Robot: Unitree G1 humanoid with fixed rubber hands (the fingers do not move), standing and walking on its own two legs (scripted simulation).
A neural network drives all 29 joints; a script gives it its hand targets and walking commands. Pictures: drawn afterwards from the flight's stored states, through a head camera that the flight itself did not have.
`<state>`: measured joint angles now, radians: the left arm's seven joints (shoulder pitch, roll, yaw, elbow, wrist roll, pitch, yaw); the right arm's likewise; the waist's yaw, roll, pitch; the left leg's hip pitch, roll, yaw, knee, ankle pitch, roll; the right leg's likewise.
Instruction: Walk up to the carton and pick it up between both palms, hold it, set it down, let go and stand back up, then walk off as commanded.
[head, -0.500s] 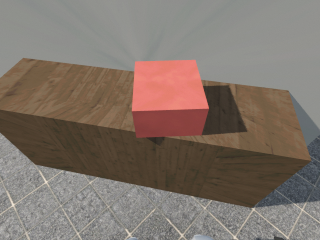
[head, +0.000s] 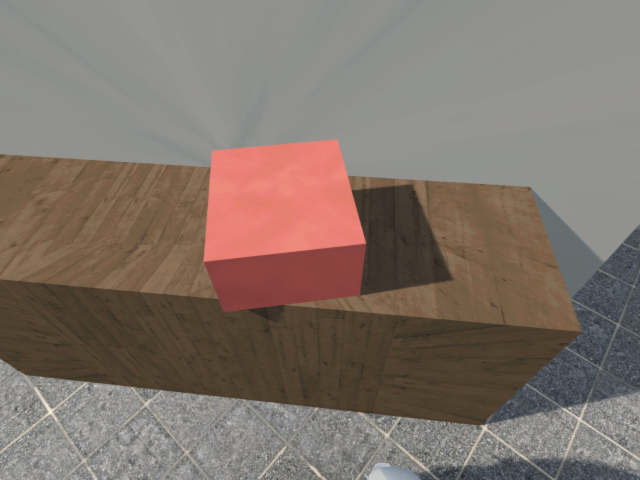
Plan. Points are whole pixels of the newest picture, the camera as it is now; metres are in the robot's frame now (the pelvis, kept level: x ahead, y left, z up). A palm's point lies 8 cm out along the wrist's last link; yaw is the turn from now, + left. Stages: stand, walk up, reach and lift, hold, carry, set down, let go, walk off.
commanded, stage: walk up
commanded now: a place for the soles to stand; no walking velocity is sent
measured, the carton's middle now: (283, 221) +0.59 +0.08 -0.07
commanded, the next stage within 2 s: none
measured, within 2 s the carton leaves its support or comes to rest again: neither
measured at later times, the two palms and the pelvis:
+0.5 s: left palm out of the picture +0.11 +0.36 -0.12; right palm out of the picture +0.09 -0.25 -0.10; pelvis +0.05 +0.06 +0.00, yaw -1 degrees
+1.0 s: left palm (90, 466) +0.19 +0.31 -0.09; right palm (566, 469) +0.17 -0.31 -0.12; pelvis +0.12 +0.01 +0.00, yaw -4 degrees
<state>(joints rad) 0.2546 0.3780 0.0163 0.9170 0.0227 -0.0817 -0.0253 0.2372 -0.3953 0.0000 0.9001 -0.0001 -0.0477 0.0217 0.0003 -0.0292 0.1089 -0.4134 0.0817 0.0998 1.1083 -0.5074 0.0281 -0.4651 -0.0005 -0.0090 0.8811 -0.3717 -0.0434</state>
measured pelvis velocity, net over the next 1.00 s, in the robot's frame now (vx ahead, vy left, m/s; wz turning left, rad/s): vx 0.12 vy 0.01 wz -0.08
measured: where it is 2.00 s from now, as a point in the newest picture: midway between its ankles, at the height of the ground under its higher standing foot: outside the picture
